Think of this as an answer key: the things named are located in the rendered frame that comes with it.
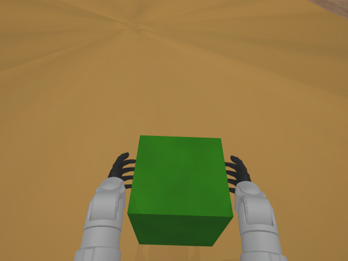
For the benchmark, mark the right robot hand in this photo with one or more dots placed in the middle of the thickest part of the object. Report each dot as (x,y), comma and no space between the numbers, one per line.
(240,174)

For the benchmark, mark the left robot hand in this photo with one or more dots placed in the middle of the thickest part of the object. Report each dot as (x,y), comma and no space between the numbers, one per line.
(118,170)

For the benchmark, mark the carton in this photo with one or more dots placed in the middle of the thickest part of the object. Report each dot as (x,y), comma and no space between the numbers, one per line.
(180,193)

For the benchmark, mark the robot right forearm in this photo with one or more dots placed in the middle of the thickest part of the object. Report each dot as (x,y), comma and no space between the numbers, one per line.
(257,224)

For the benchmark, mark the robot left forearm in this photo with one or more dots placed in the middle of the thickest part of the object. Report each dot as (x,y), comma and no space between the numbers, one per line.
(103,223)

